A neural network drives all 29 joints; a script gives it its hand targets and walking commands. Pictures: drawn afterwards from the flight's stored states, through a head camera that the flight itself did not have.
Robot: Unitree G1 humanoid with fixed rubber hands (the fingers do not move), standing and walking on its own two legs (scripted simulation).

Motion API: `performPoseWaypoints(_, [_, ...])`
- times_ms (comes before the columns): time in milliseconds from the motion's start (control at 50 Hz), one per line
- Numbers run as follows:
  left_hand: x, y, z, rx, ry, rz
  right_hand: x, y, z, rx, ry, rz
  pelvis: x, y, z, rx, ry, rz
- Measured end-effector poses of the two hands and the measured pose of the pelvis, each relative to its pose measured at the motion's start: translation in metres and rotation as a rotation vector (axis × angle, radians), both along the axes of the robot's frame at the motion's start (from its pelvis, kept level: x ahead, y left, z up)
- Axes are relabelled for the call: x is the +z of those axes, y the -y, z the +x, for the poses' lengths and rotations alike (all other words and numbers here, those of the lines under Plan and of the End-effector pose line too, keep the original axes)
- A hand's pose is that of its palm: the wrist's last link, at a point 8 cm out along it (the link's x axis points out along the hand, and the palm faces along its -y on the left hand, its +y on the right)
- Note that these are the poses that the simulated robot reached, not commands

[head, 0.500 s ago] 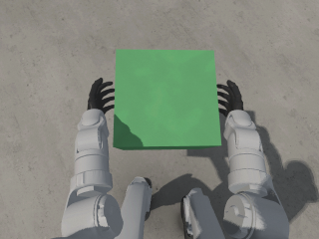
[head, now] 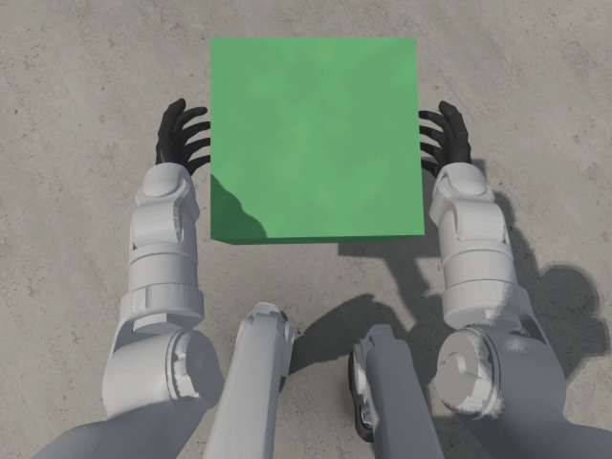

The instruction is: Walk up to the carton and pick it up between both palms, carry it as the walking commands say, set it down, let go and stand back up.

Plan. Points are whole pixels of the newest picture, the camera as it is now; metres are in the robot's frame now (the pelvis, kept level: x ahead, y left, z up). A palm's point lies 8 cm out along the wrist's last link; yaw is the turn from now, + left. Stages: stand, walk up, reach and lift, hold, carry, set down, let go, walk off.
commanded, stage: set down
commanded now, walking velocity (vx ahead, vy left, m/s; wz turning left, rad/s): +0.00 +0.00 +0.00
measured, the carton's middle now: (311, 155) +0.51 +0.06 -0.16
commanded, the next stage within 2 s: none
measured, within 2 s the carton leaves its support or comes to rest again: neither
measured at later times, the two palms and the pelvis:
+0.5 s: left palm (194, 176) +0.46 +0.23 -0.17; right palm (423, 169) +0.51 -0.10 -0.17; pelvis -0.02 +0.01 -0.07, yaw -1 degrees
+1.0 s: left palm (213, 176) +0.49 +0.23 -0.27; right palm (408, 175) +0.53 -0.11 -0.27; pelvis -0.02 +0.00 -0.13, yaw -2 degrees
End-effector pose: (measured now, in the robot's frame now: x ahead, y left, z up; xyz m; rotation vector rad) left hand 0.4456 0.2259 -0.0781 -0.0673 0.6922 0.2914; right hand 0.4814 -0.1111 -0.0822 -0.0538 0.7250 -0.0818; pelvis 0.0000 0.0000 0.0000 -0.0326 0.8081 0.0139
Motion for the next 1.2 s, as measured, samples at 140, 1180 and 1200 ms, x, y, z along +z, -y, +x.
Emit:
performPoseWaypoints(140, [-0.024, -0.005, 0.005, 0.01, 0.008, 0.016, -0.024, -0.006, 0.006, -0.009, 0.009, 0.016, -0.02, -0.006, -0.004, -0.004, -0.017, -0.008])
performPoseWaypoints(1180, [-0.239, -0.012, 0.049, -0.015, 0.001, 0.024, -0.238, -0.012, 0.056, 0.03, 0.013, -0.01, -0.136, -0.003, -0.034, -0.038, 0.206, 0.01])
performPoseWaypoints(1200, [-0.245, -0.014, 0.048, -0.013, 0.003, 0.024, -0.243, -0.014, 0.058, 0.033, 0.015, -0.011, -0.14, -0.003, -0.034, -0.037, 0.204, 0.009])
